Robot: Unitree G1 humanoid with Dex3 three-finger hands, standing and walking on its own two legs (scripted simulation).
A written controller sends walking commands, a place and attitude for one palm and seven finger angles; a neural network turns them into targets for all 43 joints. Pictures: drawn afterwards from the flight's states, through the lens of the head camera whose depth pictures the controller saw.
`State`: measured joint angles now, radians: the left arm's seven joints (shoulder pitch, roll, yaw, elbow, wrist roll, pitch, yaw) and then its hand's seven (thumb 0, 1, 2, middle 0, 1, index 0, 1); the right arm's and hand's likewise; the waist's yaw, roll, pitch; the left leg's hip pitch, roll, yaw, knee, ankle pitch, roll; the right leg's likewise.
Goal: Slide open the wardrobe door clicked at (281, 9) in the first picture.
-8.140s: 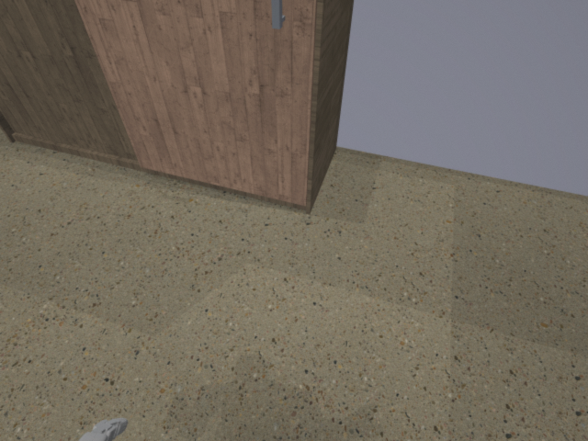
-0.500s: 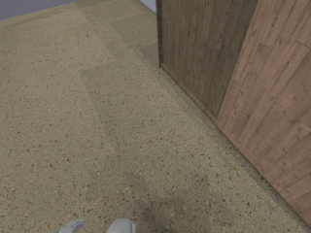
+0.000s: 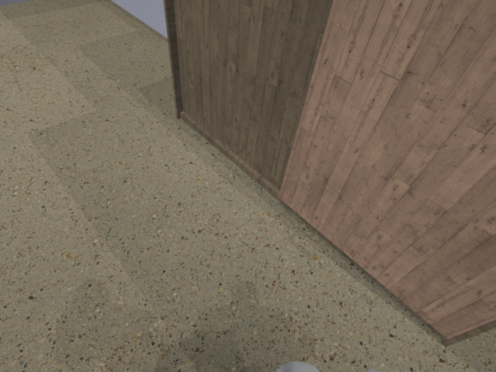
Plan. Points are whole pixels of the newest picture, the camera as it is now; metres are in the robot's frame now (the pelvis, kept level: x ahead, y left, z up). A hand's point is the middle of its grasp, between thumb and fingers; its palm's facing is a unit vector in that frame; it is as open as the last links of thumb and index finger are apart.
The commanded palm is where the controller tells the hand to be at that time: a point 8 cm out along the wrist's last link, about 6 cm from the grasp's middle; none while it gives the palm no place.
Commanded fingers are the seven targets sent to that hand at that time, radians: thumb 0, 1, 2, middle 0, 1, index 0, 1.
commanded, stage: turn to face it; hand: right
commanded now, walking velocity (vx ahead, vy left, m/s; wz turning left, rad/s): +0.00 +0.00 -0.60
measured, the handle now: out of the picture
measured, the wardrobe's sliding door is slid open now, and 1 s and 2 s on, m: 0.00 0.00 0.00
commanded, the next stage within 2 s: take the last steps up to it in 1.00 s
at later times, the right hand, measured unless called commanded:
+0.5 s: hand out of the picture +0.00 -0.30 -0.17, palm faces +0.32 +0.92 -0.24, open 7.4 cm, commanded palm none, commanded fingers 0.00 -0.90 -0.90 0.20 0.30 0.20 0.30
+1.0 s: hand out of the picture -0.06 -0.21 -0.15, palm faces +0.50 +0.82 -0.29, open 7.4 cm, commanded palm none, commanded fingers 0.00 -0.90 -0.90 0.20 0.30 0.20 0.30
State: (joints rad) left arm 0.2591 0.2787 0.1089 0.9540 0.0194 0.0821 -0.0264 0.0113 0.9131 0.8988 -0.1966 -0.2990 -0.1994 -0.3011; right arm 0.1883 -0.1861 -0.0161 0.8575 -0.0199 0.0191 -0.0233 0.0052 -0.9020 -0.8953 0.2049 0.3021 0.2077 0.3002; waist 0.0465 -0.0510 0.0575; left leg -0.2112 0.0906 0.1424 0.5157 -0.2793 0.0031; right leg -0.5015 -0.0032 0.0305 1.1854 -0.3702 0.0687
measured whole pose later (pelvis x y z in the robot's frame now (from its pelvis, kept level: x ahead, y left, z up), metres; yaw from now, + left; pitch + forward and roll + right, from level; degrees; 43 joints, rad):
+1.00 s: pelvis -0.03 +0.01 +0.00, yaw -31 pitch -1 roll -1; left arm 0.26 0.26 0.10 0.97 0.02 0.08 -0.02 0.01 0.91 0.90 -0.20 -0.30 -0.20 -0.30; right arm 0.21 -0.19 -0.02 0.89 -0.02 0.03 -0.02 0.01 -0.90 -0.90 0.20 0.30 0.21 0.30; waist 0.03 -0.04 0.05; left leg -0.22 0.06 0.09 0.49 -0.25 0.00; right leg -0.49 0.02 0.06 1.16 -0.35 0.05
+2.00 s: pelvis +0.13 -0.10 +0.00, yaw -38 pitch -2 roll -1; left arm 0.33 0.17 0.07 1.08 0.02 -0.01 0.01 0.01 0.92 0.90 -0.19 -0.30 -0.20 -0.30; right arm 0.23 -0.17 -0.05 1.03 -0.02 -0.06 -0.02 -0.02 -0.95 -0.90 0.20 0.30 0.21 0.30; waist 0.02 -0.02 0.03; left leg -0.23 0.00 0.16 0.45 -0.21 0.08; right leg -0.50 -0.10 -0.02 1.13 -0.26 0.01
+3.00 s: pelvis +0.22 -0.18 +0.00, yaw -37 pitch -1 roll -3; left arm 0.24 0.20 0.08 1.06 0.01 0.07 0.01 0.01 0.92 0.90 -0.20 -0.30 -0.20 -0.30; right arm 0.17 -0.15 -0.03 0.99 -0.02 0.01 -0.03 0.00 -0.90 -0.90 0.20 0.30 0.21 0.30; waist 0.00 -0.04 0.08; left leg -0.30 0.05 0.09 0.51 -0.20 0.05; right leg -0.37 -0.02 0.00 1.04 -0.42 0.04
